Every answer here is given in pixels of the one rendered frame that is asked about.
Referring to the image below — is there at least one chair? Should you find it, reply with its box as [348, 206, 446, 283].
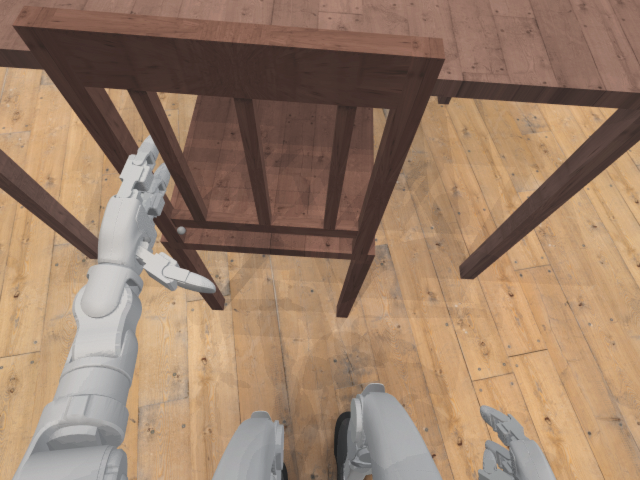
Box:
[12, 6, 445, 318]

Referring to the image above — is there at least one robot left forearm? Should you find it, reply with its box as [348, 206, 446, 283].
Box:
[12, 263, 144, 480]

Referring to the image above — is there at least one robot right thigh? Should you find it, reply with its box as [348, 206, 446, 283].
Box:
[351, 392, 443, 480]

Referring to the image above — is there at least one right robot hand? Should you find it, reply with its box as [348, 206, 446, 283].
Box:
[478, 405, 556, 480]

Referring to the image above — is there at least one robot right shin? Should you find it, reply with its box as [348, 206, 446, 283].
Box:
[343, 383, 385, 480]

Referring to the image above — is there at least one table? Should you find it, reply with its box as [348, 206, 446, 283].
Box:
[0, 0, 640, 279]

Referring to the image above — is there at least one left robot hand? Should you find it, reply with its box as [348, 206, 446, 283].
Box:
[97, 135, 216, 293]

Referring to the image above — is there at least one left robot upper arm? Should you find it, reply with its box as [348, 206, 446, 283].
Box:
[17, 445, 128, 480]

